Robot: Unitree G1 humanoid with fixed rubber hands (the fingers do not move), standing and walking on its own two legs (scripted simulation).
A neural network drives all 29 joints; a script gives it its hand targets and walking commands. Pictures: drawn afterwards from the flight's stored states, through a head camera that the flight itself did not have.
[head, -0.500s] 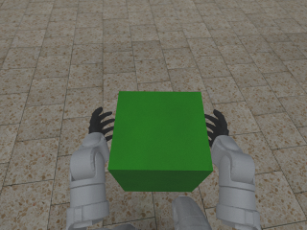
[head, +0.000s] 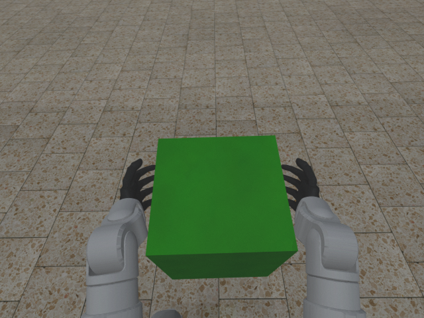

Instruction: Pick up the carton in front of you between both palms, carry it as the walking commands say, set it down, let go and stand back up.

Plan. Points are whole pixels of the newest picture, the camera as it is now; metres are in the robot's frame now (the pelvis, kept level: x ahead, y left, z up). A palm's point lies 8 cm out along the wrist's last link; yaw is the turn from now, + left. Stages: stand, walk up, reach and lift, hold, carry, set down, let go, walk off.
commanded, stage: carry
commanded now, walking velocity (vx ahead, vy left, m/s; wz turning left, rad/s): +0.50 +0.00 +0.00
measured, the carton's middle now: (218, 214) +0.30 +0.01 +0.02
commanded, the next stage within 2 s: none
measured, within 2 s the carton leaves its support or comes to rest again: neither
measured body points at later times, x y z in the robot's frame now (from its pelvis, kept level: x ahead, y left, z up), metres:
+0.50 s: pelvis +0.32 +0.07 -0.01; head +0.30 +0.08 +0.44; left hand +0.57 +0.19 +0.05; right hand +0.54 -0.11 +0.06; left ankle +0.34 +0.13 -0.75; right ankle +0.32 -0.09 -0.68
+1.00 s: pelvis +0.65 -0.01 -0.01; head +0.66 -0.03 +0.44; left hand +0.88 +0.15 +0.06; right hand +0.89 -0.16 +0.05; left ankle +0.57 +0.13 -0.66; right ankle +0.70 -0.08 -0.75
